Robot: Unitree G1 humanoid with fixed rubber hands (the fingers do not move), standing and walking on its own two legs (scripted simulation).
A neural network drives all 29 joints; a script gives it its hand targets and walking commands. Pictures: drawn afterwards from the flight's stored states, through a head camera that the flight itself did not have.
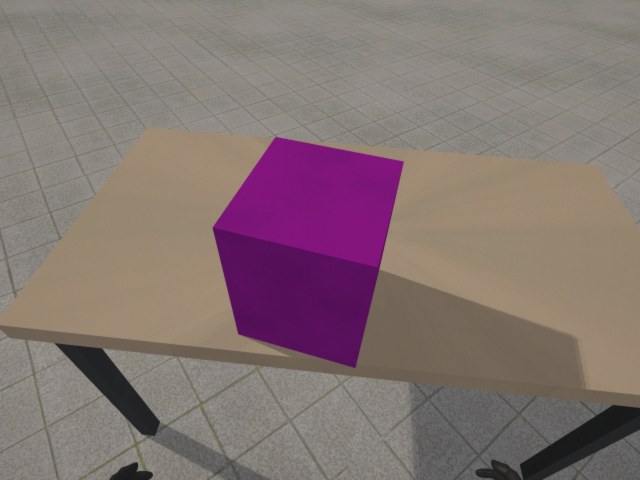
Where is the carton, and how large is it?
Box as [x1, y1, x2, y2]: [213, 137, 403, 367]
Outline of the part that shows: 275,137 213,226 213,231 238,333 355,367 403,161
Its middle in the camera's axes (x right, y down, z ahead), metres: -0.01 +0.02 +0.60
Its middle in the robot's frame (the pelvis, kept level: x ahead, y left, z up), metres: +0.45 +0.00 +0.02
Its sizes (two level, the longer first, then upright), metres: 0.210 0.200 0.250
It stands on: a table, 0.66 m high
